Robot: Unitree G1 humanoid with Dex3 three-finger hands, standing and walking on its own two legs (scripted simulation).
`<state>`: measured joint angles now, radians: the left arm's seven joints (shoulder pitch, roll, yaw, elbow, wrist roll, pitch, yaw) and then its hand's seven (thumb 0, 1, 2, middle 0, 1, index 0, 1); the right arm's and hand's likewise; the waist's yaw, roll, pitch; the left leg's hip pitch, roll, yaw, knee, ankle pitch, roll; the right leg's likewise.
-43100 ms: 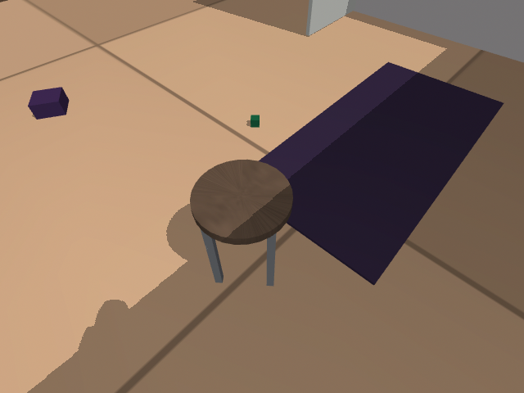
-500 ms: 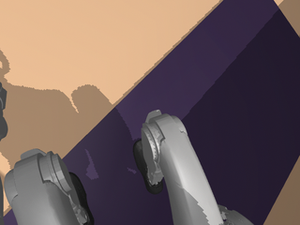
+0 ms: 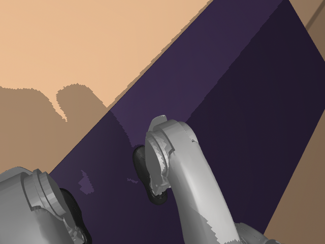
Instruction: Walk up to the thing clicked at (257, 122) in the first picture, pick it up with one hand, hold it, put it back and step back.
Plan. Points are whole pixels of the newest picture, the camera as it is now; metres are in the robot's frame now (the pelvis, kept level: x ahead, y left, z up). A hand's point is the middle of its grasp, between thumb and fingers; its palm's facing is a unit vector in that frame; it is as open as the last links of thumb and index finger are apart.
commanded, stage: rest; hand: left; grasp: from above
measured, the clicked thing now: out of the picture +0.45 +0.32 -0.28
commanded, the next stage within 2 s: open in 1.02 s
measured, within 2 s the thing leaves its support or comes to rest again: rests again in 0.66 s
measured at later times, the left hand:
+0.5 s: hand out of the picture +0.44 +0.30 -0.26, palm faces -0.06 -0.46 -0.88, open 8.2 cm
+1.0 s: hand out of the picture +0.44 +0.30 -0.27, palm faces -0.06 -0.47 -0.88, open 8.2 cm
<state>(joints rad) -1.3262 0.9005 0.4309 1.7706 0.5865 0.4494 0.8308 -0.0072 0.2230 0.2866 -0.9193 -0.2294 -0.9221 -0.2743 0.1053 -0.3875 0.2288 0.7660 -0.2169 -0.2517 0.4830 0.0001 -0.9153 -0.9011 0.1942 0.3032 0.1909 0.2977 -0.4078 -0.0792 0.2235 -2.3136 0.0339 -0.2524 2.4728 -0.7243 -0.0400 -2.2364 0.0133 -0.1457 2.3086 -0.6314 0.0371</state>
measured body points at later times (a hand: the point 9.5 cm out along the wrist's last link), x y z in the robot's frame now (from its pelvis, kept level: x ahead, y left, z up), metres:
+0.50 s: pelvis +0.00 +0.00 +0.00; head +0.31 +0.09 +0.30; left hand +0.45 +0.32 -0.21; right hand +0.00 -0.25 -0.06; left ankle +0.06 +0.14 -0.29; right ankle +0.12 -0.12 -0.29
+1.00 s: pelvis +0.00 +0.01 +0.00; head +0.32 +0.10 +0.30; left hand +0.44 +0.32 -0.22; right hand +0.00 -0.25 -0.05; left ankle +0.06 +0.14 -0.29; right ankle +0.12 -0.12 -0.29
